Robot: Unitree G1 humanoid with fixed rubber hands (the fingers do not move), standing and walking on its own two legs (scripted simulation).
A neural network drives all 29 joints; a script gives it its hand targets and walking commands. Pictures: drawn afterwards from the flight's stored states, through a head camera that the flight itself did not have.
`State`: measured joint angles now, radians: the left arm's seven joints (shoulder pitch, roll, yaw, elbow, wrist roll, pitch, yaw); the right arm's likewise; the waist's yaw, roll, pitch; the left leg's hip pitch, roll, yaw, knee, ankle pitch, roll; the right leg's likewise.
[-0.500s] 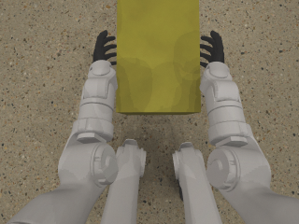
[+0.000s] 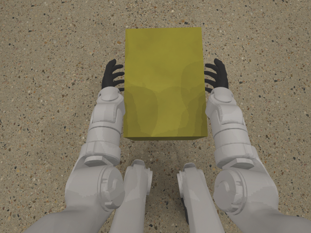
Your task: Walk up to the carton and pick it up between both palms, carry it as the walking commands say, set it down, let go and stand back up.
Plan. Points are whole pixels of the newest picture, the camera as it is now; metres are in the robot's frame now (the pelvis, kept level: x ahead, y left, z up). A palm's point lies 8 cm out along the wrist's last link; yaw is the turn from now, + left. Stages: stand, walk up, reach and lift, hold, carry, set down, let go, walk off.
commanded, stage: reach and lift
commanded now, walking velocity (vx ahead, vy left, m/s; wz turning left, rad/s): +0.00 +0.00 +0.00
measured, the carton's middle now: (163, 91) +0.50 +0.02 -0.13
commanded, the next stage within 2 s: none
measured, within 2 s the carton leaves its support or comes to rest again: neither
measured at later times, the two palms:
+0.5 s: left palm (102, 85) +0.44 +0.15 +0.02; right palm (233, 85) +0.45 -0.12 +0.03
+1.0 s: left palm (91, 79) +0.42 +0.15 +0.09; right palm (252, 78) +0.43 -0.12 +0.10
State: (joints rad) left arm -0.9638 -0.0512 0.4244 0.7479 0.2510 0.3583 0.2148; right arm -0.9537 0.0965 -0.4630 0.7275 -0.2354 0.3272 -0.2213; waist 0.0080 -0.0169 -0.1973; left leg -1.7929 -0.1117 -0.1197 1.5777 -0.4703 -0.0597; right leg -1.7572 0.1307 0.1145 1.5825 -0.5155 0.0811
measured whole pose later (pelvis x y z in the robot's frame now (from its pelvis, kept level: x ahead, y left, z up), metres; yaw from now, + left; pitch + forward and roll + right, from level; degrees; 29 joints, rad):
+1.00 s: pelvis +0.04 +0.00 +0.13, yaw +1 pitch +27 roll -1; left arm -0.63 -0.14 0.38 0.69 0.25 0.29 0.21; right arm -0.62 0.18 -0.42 0.66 -0.24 0.27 -0.19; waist 0.00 -0.01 -0.20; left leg -1.16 -0.09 -0.15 1.07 -0.37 -0.04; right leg -1.12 0.10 0.14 1.06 -0.41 0.05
